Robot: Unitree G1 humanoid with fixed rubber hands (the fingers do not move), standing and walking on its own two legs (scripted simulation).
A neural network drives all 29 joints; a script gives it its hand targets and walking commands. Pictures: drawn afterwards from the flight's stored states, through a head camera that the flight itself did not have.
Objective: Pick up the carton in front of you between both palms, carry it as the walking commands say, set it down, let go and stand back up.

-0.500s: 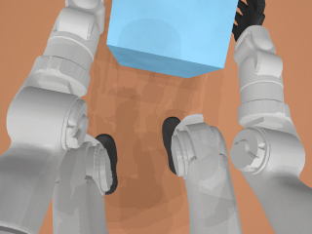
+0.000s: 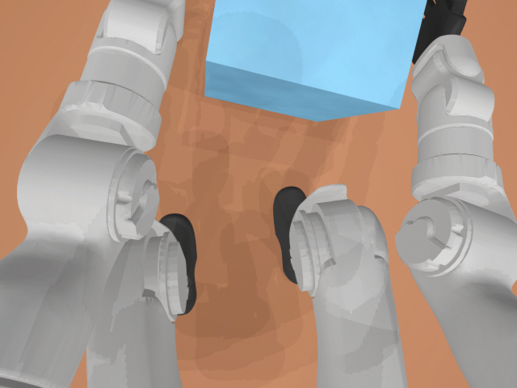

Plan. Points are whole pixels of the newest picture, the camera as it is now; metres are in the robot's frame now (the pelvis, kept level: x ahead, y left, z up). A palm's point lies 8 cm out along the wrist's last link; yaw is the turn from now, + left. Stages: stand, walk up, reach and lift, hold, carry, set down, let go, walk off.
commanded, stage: set down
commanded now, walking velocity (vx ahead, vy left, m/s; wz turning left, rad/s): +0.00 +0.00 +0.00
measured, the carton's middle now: (294, 26) +0.53 -0.11 -0.24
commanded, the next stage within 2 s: let go in 1.50 s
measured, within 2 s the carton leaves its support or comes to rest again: rests again in 0.22 s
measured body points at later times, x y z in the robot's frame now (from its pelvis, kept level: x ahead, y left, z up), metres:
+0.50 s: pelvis +0.00 -0.01 +0.00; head +0.38 -0.01 +0.23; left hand +0.61 +0.09 -0.18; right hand +0.49 -0.28 -0.18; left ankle +0.09 +0.10 -0.34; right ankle +0.13 -0.14 -0.34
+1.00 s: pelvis +0.00 -0.01 +0.10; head +0.34 -0.02 +0.39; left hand +0.62 +0.08 -0.02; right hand +0.50 -0.29 -0.01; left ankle +0.09 +0.10 -0.34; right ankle +0.12 -0.14 -0.34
